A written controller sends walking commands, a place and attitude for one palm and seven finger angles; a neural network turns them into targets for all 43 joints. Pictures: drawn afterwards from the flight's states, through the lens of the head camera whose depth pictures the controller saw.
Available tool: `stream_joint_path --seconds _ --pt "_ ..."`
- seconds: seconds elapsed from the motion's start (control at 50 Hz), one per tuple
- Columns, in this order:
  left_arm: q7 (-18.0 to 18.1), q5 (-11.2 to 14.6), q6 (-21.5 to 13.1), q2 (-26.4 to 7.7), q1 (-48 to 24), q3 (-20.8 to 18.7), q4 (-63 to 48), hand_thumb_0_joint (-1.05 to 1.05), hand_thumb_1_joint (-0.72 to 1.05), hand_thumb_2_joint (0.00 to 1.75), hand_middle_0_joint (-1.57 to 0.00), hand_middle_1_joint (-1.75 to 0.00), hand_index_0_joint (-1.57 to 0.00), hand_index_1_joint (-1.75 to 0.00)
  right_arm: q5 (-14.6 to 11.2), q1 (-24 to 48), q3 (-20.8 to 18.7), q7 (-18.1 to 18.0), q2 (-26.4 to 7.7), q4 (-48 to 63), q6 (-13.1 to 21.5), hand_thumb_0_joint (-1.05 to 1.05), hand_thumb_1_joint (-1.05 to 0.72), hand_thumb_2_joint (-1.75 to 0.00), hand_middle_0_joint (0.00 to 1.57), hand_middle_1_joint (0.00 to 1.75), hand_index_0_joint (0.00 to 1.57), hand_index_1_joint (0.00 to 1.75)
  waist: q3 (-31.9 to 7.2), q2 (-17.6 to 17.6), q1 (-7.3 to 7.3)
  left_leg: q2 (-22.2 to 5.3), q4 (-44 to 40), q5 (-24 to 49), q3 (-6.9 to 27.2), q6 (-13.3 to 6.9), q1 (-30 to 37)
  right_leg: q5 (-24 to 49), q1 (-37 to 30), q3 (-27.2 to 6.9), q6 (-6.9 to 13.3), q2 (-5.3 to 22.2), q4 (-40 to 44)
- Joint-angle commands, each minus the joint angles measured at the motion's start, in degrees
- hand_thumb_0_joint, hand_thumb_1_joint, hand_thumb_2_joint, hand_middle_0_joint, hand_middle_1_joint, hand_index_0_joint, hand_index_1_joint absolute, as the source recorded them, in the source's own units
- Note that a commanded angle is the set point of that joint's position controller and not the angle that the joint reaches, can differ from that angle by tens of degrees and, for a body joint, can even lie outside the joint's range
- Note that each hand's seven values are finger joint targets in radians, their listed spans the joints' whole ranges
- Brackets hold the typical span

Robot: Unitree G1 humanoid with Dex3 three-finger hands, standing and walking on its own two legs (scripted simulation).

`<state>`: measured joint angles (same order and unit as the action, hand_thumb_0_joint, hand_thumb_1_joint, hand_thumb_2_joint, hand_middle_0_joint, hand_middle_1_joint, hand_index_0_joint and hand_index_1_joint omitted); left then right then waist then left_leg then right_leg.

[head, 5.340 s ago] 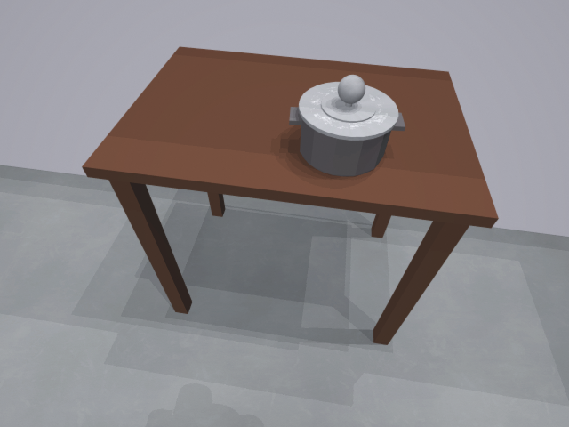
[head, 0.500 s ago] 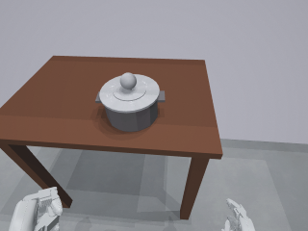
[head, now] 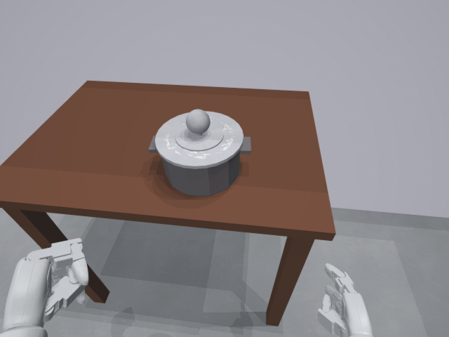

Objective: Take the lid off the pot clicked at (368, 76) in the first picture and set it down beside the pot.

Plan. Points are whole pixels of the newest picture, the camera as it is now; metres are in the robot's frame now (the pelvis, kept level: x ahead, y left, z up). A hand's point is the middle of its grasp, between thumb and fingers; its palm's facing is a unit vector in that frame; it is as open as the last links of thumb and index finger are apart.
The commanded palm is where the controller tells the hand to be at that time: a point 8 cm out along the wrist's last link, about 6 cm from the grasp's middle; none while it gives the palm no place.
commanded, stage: raise the hand higher, near the body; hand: left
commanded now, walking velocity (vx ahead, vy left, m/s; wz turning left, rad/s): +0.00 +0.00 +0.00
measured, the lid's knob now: (198, 121) +0.51 +0.14 +0.13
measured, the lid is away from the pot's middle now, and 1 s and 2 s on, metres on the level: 0.00 0.00 0.00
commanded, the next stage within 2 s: reach forward and open the fingers in 0.18 s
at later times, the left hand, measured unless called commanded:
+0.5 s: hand (64, 252) +0.18 +0.26 +0.13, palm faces +0.19 -0.18 -0.96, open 2.9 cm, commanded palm +0.15 +0.26 +0.18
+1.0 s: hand (69, 225) +0.21 +0.25 +0.16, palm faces -0.15 -0.01 -0.99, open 6.8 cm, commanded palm +0.20 +0.25 +0.23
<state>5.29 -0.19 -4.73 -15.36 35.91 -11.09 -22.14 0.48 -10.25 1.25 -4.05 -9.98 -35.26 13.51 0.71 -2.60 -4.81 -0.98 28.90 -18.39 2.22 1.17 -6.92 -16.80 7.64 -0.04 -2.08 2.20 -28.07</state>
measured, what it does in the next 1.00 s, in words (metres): stands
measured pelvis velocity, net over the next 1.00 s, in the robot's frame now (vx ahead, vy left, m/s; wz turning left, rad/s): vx -0.03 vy -0.01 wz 0.02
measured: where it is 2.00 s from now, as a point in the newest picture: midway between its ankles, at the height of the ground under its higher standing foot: outside the picture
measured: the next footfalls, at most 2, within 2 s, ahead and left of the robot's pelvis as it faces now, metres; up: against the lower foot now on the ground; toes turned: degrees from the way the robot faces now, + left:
none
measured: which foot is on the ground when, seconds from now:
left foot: down 0.00-1.00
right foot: down 0.00-1.00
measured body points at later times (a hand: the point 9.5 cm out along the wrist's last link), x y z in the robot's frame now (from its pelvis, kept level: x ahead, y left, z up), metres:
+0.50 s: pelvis -0.01 -0.01 +0.00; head -0.01 -0.04 +0.44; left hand +0.16 +0.26 +0.18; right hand +0.19 -0.22 -0.10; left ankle -0.03 +0.13 -0.74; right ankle -0.01 -0.14 -0.74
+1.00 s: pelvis -0.03 -0.01 +0.00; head -0.04 -0.06 +0.45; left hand +0.21 +0.25 +0.21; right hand +0.19 -0.22 -0.08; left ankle -0.03 +0.13 -0.74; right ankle -0.01 -0.14 -0.74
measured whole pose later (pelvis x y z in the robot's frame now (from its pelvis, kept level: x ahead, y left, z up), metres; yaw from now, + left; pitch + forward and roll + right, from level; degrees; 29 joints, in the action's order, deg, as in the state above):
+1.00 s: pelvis -0.03 -0.01 +0.00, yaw +1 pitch -2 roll +0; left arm -20.9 -40.6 3.4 -40.9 6.2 -6.3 -16.7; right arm -2.0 -7.4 1.3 -2.4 -16.7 -32.6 0.8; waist -0.4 -7.4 -4.2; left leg -0.6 26.5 -13.6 3.2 1.4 -11.2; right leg -12.9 12.0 0.8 -1.8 2.5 -26.7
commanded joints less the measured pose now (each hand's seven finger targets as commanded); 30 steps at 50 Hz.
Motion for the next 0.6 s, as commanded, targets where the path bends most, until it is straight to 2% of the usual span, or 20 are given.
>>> stream_joint_path --seconds 0.0,0.04,0.08,0.12,0.2,0.24,0.26,0.28,0.3,0.32,0.34,0.36,0.38,0.42,0.44,0.46,0.52,0.54,0.56,0.58 --pt "0.7 0.4 -3.9 -8.7 -2.4 -6.8 -14.4 0.0 0.9 0.9 -1.3 -1.5 -1.3 -1.5 0.1 6.1 -2.2 -0.4 -5.6 9.4 3.1 0.0 -0.9 -0.9 0.2 0.3 0.2 0.3 -3.4 -0.6 0.37 1.0 -4.9 18.7 -2.9 -2.0 0.0 14.5 -0.2 4.4 2.0 -2.1 3.6" --pt "0.7 0.7 -3.7 -9.2 -2.0 -8.2 -13.6 0.0 0.9 0.9 -1.3 -1.5 -1.3 -1.5 0.1 6.7 -2.1 -0.2 -5.5 9.1 2.7 0.0 -0.9 -0.9 0.2 0.3 0.2 0.3 -3.3 -0.6 0.24 0.9 -4.8 18.2 -3.0 -1.8 -0.2 14.2 0.0 4.3 2.0 -2.3 3.8" --pt "0.6 0.8 -4.0 -8.4 -3.8 -7.2 -14.1 0.0 0.9 0.9 -1.3 -1.5 -1.3 -1.5 0.0 6.5 -1.9 -0.3 -5.5 9.2 2.4 0.0 -0.9 -0.9 0.2 0.3 0.2 0.3 -2.5 0.1 0.53 0.9 -5.2 18.2 -2.8 -1.9 -0.3 14.1 0.0 4.4 2.0 -2.1 4.0" --pt "0.7 0.6 -4.1 -8.8 -5.5 -7.2 -15.6 0.0 0.9 0.9 -1.3 -1.5 -1.3 -1.5 0.1 6.4 -1.8 -0.3 -5.7 9.1 2.5 0.0 -0.9 -0.9 0.2 0.3 0.2 0.3 -2.9 -2.7 0.63 1.0 -5.1 18.4 -3.1 -1.9 0.4 14.3 0.1 4.2 2.0 -1.9 4.2" --pt "1.0 0.9 -4.4 -10.1 -6.4 -9.0 -15.9 0.0 0.9 0.9 -1.3 -1.5 -1.3 -1.5 0.1 6.5 -2.0 -0.4 -5.9 9.0 2.3 0.0 -0.9 -0.9 0.2 0.3 0.2 0.3 -3.4 0.8 0.41 0.8 -5.4 17.6 -2.8 -2.0 0.5 13.5 -0.4 4.3 1.9 -2.0 4.5" --pt "1.0 1.2 -4.5 -10.4 -6.0 -10.0 -15.5 0.0 0.9 0.9 -1.3 -1.5 -1.3 -1.5 0.0 6.8 -2.0 -0.3 -5.9 8.8 2.2 0.0 -0.9 -0.9 0.2 0.3 0.2 0.3 -3.3 -0.2 0.29 0.8 -5.3 17.2 -3.0 -2.0 0.5 13.4 -0.2 4.1 1.9 -2.1 4.7" --pt "1.0 1.1 -4.9 -10.0 -7.1 -9.3 -16.0 0.0 0.9 0.9 -1.3 -1.5 -1.3 -1.5 0.0 6.8 -1.9 -0.3 -5.8 8.8 2.2 0.0 -0.9 -0.9 0.2 0.3 0.2 0.3 -3.1 -0.3 0.42 0.8 -5.4 16.8 -3.2 -2.0 0.7 12.9 -0.1 4.1 1.9 -1.9 4.9" --pt "3.9 -23.6 0.7 -22.2 -8.5 -7.1 -18.3 0.0 0.87 0.92 -1.29 -1.46 -1.29 -1.46 1.6 7.3 -1.2 0.8 -10.9 9.5 -1.8 0.0 -0.9 -0.9 0.2 0.3 0.2 0.3 -2.8 -3.8 0.39 1.6 -4.0 17.1 -4.1 -1.8 -8.0 12.2 4.0 4.5 2.1 -2.4 1.0" --pt "5.4 -24.1 3.5 -16.9 -9.8 -5.9 -21.8 0.0 0.84 0.94 -1.28 -1.43 -1.28 -1.43 1.3 8.4 -1.5 1.7 -8.8 12.1 -4.2 0.0 -0.9 -0.9 0.2 0.3 0.2 0.3 -2.7 -6.0 0.04 1.5 -3.9 17.4 -4.0 -1.5 -8.5 10.8 3.9 6.0 3.1 -1.8 0.2" --pt "6.0 -24.4 4.5 -16.8 -11.0 -5.5 -22.0 0.0 0.8 0.96 -1.27 -1.39 -1.27 -1.39 1.2 8.2 -1.5 2.1 -9.0 12.3 -5.3 0.0 -0.9 -0.9 0.2 0.3 0.2 0.3 -2.7 -5.3 0.29 1.5 -3.6 16.6 -4.0 -1.6 -8.9 9.4 4.6 6.0 3.3 -1.7 0.1" --pt "6.3 -30.1 6.3 -18.6 -9.8 -5.8 -20.0 0.0 0.77 0.98 -1.26 -1.36 -1.26 -1.36 0.7 9.3 -1.8 2.5 -8.4 12.1 -6.0 0.0 -0.9 -0.9 0.2 0.3 0.2 0.3 -2.0 -7.0 -0.56 1.2 -3.6 14.5 -4.4 -1.3 -8.7 7.3 5.2 4.8 3.6 -2.5 0.5" --pt "6.5 -34.3 8.0 -21.7 -7.9 -7.5 -19.6 0.0 0.73 1.0 -1.25 -1.32 -1.25 -1.32 1.0 8.5 -2.2 2.9 -9.5 12.2 -7.5 0.0 -0.9 -0.9 0.2 0.3 0.2 0.3 -4.8 -6.8 -1.24 1.2 -3.3 13.9 -4.5 -1.4 -9.0 6.3 4.2 4.4 3.9 -2.5 0.2" --pt "6.3 -37.0 9.6 -23.3 -6.6 -8.1 -19.1 0.0 0.7 1.03 -1.24 -1.29 -1.24 -1.29 1.1 9.1 -2.4 3.0 -10.0 12.5 -9.1 0.0 -0.9 -0.9 0.2 0.3 0.2 0.3 -6.8 -5.2 -1.8 1.4 -2.6 14.9 -4.6 -1.5 -8.6 7.5 3.5 3.8 4.1 -2.5 -0.1" --pt "5.0 -42.0 12.2 -25.8 -9.9 -7.8 -17.0 0.0 0.63 1.07 -1.22 -1.22 -1.22 -1.22 0.7 10.8 -2.4 3.1 -10.5 12.9 -11.7 0.0 -0.9 -0.9 0.2 0.3 0.2 0.3 -8.7 -1.0 -1.28 1.7 -1.9 14.9 -4.4 -1.7 -8.0 8.7 3.3 2.7 4.0 -2.3 0.1" --pt "3.7 -43.2 13.1 -26.4 -11.6 -7.5 -15.2 0.0 0.6 1.09 -1.21 -1.18 -1.21 -1.18 -0.3 13.2 -2.3 3.2 -10.2 13.1 -12.3 0.0 -0.9 -0.9 0.2 0.3 0.2 0.3 -9.1 -0.5 -0.69 1.5 -1.8 13.9 -4.3 -1.7 -7.1 8.3 3.6 2.0 3.9 -2.6 0.7" --pt "2.4 -44.7 13.4 -28.0 -15.0 -7.0 -14.7 0.0 0.57 1.11 -1.2 -1.15 -1.2 -1.15 -0.5 12.4 -2.4 2.9 -10.6 12.8 -12.8 0.0 -0.9 -0.9 0.2 0.3 0.2 0.3 -10.7 0.5 -0.34 1.7 -1.8 13.7 -4.2 -2.1 -6.7 8.2 3.1 2.4 3.4 -2.1 1.0" --pt "-2.3 -45.6 14.1 -29.2 -17.9 -5.0 -10.3 0.0 0.47 1.17 -1.17 -1.04 -1.17 -1.04 -1.6 12.8 -2.7 2.1 -11.1 12.2 -13.0 0.0 -0.9 -0.9 0.2 0.3 0.2 0.3 -10.5 1.6 0.17 2.0 -2.3 15.4 -3.4 -2.7 -5.0 11.6 2.8 2.8 2.4 -1.6 1.9" --pt "-4.2 -44.6 14.1 -28.8 -18.3 -4.6 -10.1 0.0 0.43 1.19 -1.16 -1.0 -1.16 -1.0 -2.4 14.9 -2.5 2.1 -10.6 12.9 -12.4 0.0 -0.9 -0.9 0.2 0.3 0.2 0.3 -11.1 0.7 0.17 2.1 -2.1 15.4 -3.3 -2.7 -4.0 12.3 2.8 2.4 2.3 -1.9 2.2" --pt "-6.0 -44.3 13.3 -30.4 -21.0 -4.3 -10.3 0.0 0.4 1.22 -1.15 -0.97 -1.15 -0.97 -2.2 13.2 -2.5 1.8 -10.9 12.2 -12.1 0.0 -0.9 -0.9 0.2 0.3 0.2 0.3 -11.6 1.5 0.61 2.4 -2.4 16.6 -3.2 -2.9 -4.2 13.5 1.7 3.0 2.0 -1.6 2.2" --pt "-7.5 -43.7 12.9 -31.4 -21.0 -4.8 -9.3 0.0 0.36 1.24 -1.14 -0.93 -1.14 -0.93 -2.1 13.0 -2.6 1.6 -10.9 12.0 -11.8 0.0 -0.9 -0.9 0.2 0.3 0.2 0.3 -11.2 1.8 0.33 2.6 -2.7 17.2 -3.1 -3.1 -3.8 14.7 1.4 3.0 1.7 -1.6 2.6"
